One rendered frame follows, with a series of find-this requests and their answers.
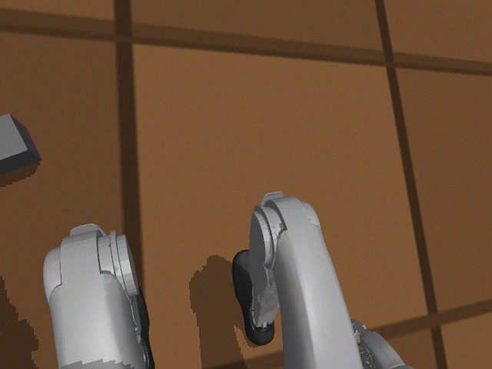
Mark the cube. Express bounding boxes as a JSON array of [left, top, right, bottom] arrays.
[[0, 114, 42, 175]]

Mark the right robot foot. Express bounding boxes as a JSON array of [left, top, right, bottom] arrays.
[[232, 250, 274, 346]]

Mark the left robot foot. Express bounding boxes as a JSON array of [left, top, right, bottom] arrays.
[[135, 286, 155, 369]]

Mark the right robot hand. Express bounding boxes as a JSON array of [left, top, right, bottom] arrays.
[[351, 319, 405, 369]]

